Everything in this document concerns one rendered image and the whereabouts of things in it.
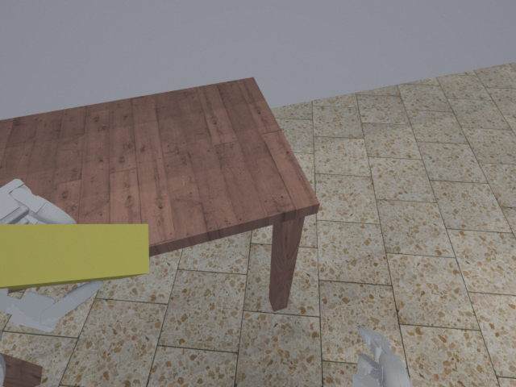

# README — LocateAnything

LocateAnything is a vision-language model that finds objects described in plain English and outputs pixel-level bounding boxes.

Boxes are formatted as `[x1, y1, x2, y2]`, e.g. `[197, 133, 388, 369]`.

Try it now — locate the table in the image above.
[0, 77, 320, 387]

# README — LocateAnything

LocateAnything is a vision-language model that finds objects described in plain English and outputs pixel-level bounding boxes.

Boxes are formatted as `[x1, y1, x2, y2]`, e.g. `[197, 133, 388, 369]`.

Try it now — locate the sponge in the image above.
[0, 224, 149, 290]

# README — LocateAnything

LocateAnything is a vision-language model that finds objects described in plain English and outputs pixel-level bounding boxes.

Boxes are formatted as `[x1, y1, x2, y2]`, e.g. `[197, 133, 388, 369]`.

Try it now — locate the left robot hand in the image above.
[0, 179, 104, 332]

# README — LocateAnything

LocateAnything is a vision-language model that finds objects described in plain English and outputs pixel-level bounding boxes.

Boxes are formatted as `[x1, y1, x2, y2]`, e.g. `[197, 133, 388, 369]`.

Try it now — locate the right robot hand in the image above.
[352, 326, 412, 387]

